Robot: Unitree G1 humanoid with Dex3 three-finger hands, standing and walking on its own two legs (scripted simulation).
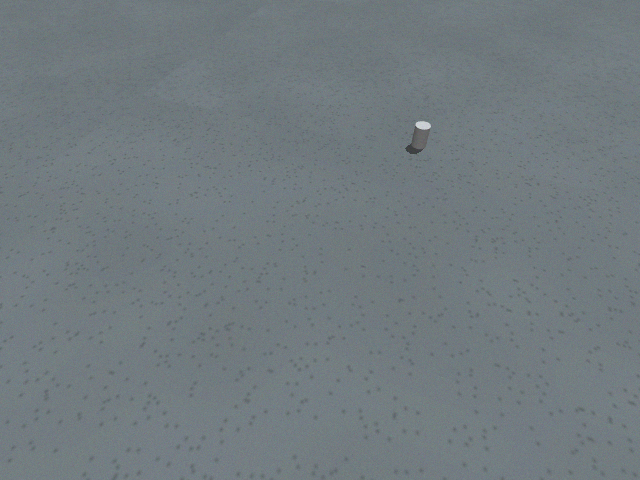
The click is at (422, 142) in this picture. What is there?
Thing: squat round
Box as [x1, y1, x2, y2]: [411, 121, 430, 148]
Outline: 419,121 415,124 411,144 416,148 423,148 426,143 430,125 427,122
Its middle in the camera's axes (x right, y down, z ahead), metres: +0.56 -0.56 +2.09
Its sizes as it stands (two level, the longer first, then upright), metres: 0.082 0.082 0.124
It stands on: the floor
